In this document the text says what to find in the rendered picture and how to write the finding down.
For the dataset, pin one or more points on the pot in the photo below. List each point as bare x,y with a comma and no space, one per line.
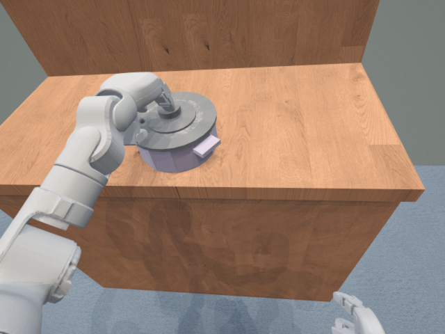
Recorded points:
185,159

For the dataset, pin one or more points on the robot right hand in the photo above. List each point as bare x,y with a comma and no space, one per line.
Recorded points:
365,321

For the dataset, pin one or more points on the lid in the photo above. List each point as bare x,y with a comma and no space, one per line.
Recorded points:
195,122

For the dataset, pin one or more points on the left robot upper arm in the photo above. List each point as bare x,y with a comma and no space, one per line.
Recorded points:
38,268

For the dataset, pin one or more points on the table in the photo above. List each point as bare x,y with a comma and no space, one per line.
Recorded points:
309,169

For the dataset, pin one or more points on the left robot forearm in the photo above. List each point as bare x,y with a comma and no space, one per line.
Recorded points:
93,151

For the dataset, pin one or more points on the robot left hand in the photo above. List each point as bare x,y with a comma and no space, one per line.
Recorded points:
144,88

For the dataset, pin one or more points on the knob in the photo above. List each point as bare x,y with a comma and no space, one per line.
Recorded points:
169,115

